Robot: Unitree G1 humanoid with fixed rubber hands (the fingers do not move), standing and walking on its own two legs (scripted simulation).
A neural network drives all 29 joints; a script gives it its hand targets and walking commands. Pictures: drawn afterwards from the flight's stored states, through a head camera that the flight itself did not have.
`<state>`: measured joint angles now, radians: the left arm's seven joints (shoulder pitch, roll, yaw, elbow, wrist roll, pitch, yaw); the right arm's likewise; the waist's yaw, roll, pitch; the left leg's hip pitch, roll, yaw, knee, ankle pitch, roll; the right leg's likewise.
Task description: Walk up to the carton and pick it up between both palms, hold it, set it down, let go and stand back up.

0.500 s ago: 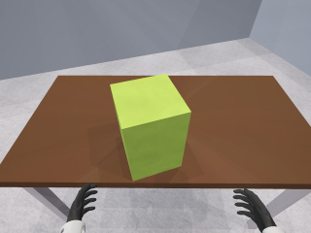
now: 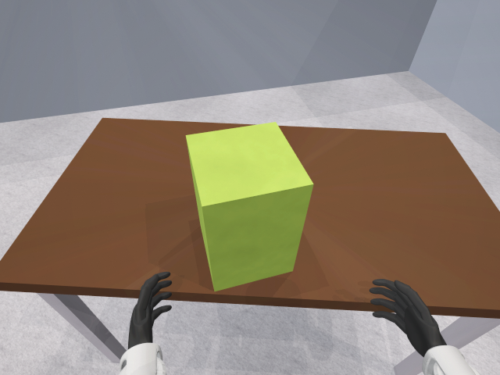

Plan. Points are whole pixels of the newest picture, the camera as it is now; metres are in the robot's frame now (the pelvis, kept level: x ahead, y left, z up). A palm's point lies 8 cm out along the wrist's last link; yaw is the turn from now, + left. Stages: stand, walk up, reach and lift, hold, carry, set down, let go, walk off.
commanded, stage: reach and lift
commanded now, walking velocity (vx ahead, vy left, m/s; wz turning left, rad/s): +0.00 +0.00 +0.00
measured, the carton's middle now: (244, 209) +0.39 +0.04 +0.03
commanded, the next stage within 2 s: none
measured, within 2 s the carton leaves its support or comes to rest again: neither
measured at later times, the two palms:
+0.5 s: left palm (159, 289) +0.22 +0.15 +0.06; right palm (414, 282) +0.25 -0.23 +0.04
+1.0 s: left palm (140, 239) +0.26 +0.17 +0.13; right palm (397, 211) +0.33 -0.21 +0.12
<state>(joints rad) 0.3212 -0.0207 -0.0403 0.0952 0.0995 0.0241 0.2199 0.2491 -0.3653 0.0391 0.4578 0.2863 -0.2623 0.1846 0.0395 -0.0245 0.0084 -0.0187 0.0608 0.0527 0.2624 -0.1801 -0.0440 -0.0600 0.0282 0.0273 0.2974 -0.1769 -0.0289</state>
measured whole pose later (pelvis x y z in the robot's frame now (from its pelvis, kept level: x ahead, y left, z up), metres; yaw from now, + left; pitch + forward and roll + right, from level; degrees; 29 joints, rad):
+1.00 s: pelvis -0.02 -0.02 +0.00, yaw +0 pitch -3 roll +1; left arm -0.20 -0.03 0.13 -0.24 0.01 0.73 0.24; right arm -0.38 -0.41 0.12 0.36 0.42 0.23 0.01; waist 0.05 -0.01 0.02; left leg -0.06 0.08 0.05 0.25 -0.13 -0.06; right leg -0.11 0.05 0.02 0.32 -0.15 -0.05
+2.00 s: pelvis -0.01 -0.02 +0.00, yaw +2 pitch +2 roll +0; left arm -0.72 0.06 0.23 0.09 -0.02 0.87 0.23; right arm -1.01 -0.47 0.18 0.82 0.50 0.39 0.02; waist 0.12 0.03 -0.08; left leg -0.19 0.08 0.01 0.31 -0.16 -0.07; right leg -0.20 0.05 -0.01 0.31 -0.15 -0.04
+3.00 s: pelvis -0.02 -0.01 +0.00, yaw +2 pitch +7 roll +0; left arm -0.61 -0.09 0.23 0.49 0.13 0.26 0.20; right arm -0.92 -0.27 0.04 1.11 0.23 -0.02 0.03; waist 0.15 0.01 -0.06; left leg -0.27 0.08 0.00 0.30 -0.14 -0.06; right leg -0.28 0.05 -0.02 0.28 -0.12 -0.04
